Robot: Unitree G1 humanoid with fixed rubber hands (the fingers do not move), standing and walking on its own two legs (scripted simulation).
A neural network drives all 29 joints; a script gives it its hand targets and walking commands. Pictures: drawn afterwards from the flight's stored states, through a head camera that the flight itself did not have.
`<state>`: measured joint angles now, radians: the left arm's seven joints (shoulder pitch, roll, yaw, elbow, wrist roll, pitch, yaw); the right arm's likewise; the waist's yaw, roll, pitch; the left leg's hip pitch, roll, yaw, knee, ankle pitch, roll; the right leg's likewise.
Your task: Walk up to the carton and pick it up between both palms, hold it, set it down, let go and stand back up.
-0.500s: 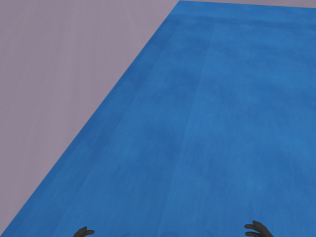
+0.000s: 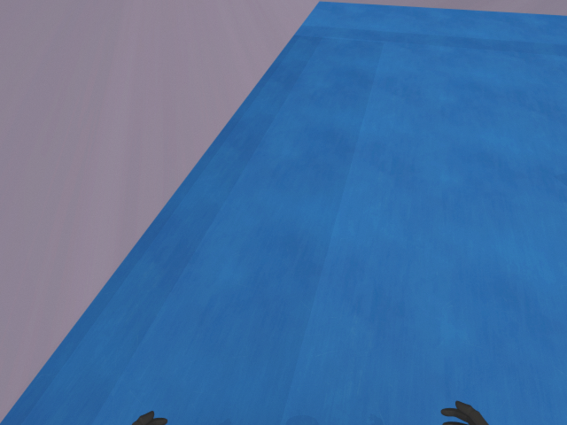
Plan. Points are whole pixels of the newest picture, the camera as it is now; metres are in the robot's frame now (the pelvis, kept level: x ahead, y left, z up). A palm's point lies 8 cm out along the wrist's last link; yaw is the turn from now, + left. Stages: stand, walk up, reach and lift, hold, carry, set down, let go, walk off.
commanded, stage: stand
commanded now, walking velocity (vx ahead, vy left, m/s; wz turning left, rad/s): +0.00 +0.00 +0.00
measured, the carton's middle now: out of the picture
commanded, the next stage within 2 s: none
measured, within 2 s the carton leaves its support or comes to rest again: neither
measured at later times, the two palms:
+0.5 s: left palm out of the picture +0.11 +0.25 -0.09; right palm out of the picture +0.11 -0.25 -0.09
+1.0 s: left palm out of the picture +0.11 +0.25 -0.09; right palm out of the picture +0.10 -0.25 -0.09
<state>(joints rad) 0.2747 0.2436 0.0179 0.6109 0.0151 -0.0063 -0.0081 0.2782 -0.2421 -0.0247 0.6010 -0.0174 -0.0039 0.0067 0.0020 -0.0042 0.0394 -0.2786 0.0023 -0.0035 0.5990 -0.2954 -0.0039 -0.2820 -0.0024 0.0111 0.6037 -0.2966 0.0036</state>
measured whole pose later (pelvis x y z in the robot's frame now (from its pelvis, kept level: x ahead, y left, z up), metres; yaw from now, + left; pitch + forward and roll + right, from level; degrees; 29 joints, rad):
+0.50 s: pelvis +0.00 +0.00 +0.00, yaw +0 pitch -2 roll +0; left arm 0.28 0.25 0.01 0.63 0.01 0.00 -0.01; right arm 0.29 -0.25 -0.02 0.62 -0.02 0.00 0.01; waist 0.00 0.00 0.04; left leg -0.27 0.00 0.00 0.58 -0.29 0.00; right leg -0.28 0.00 0.02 0.59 -0.28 0.01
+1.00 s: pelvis +0.00 +0.00 +0.00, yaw -1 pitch -1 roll +0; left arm 0.29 0.25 0.01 0.64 0.01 0.00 -0.01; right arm 0.30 -0.26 -0.01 0.63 -0.01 0.00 0.00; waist 0.00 -0.01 0.04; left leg -0.26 0.00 0.01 0.57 -0.28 0.00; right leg -0.28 0.00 0.03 0.58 -0.28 0.01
